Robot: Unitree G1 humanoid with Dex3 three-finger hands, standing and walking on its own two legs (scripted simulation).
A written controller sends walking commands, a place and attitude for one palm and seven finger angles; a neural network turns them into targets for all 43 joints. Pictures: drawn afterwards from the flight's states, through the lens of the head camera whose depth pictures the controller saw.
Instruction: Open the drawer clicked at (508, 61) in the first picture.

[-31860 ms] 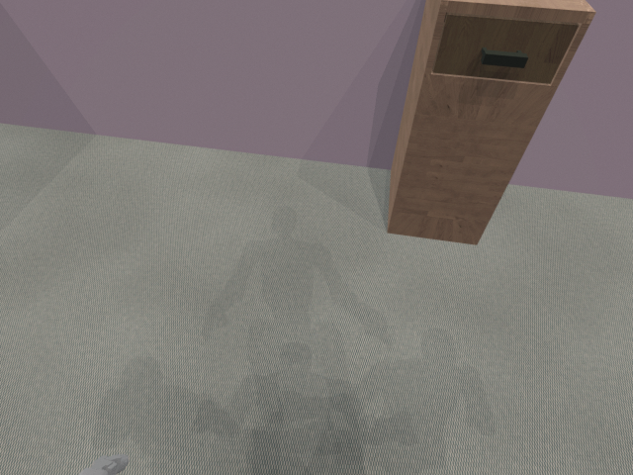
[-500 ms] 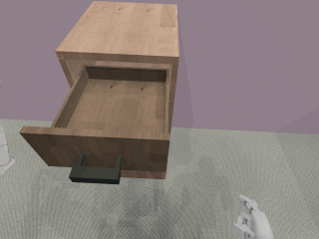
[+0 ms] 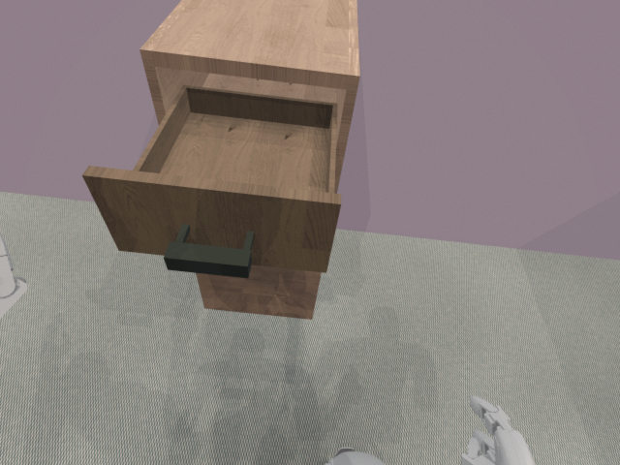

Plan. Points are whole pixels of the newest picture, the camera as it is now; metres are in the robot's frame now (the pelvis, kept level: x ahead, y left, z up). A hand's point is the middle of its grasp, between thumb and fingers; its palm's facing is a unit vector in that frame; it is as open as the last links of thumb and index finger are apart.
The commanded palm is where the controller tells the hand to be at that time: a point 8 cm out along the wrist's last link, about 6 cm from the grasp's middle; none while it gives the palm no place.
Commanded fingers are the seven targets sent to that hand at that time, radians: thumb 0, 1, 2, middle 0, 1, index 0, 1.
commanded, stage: step back with the hand held close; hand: left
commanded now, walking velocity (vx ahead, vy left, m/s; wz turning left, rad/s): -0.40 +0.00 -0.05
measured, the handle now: (213, 246) +0.39 +0.15 +0.05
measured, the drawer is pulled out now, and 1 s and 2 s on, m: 0.29 0.29 0.29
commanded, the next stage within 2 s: stop stepping back and stand still in 0.06 s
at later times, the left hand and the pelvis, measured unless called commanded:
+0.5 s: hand out of the picture +0.08 +0.20 +0.22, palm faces +0.39 -0.80 -0.46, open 7.4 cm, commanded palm +0.02 +0.25 +0.24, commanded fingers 0.00 0.90 0.90 -0.20 -0.30 -0.20 -0.30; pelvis -0.11 -0.03 +0.02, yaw -1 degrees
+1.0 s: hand out of the picture +0.08 +0.22 +0.18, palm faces +0.34 -0.82 -0.46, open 7.4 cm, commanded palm none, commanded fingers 0.00 0.90 0.90 -0.20 -0.30 -0.20 -0.30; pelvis -0.12 -0.01 +0.01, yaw +0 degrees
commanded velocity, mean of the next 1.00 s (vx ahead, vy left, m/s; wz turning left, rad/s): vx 0.07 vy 0.03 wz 0.00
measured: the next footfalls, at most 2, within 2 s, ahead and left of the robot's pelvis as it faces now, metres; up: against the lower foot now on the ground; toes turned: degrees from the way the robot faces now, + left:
right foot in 0.18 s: -0.08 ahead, -0.11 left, +0.00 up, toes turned +3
left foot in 0.52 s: -0.11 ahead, +0.10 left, +0.00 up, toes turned +1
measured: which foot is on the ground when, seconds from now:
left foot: down 0.00-0.22, up 0.24-0.50, down 0.52-0.74, up 0.76-0.98, down 1.00-1.00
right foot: up 0.00-0.16, down 0.18-1.00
